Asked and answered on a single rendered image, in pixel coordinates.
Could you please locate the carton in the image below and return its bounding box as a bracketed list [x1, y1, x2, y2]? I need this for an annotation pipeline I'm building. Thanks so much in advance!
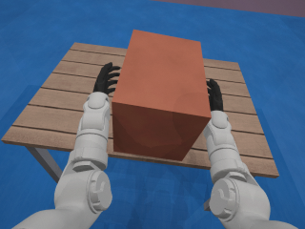
[112, 30, 212, 161]

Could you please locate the left robot forearm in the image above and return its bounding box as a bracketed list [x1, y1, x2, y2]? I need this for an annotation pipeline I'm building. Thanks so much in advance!
[54, 92, 111, 206]

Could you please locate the robot right upper arm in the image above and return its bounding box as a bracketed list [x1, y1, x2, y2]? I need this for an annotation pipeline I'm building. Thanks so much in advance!
[209, 177, 298, 229]

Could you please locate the robot left upper arm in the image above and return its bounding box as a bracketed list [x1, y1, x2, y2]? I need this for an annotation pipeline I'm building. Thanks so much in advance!
[11, 169, 112, 229]

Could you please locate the robot right hand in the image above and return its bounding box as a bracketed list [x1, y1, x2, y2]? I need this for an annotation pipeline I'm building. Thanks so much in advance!
[206, 79, 224, 112]

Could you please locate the robot left hand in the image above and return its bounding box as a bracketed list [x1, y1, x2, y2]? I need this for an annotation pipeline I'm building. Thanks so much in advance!
[92, 62, 121, 95]

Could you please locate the right robot forearm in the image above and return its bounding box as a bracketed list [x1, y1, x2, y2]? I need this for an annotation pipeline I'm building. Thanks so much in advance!
[203, 111, 271, 214]

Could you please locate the table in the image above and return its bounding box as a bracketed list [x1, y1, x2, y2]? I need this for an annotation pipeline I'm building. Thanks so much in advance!
[1, 42, 279, 212]

